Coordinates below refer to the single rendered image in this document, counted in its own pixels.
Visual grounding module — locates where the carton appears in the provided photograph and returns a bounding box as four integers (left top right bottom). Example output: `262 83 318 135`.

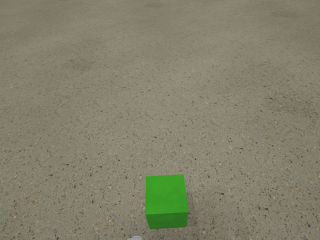
145 174 189 229

